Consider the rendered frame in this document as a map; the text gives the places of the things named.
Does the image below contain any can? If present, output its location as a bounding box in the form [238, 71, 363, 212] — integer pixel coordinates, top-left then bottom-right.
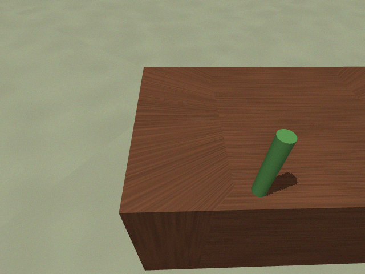
[252, 129, 297, 197]

